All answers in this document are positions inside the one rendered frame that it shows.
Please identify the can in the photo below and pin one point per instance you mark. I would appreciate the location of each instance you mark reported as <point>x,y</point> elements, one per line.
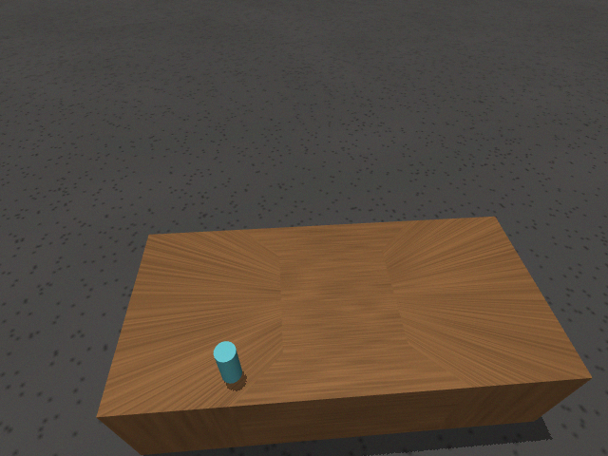
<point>226,356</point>

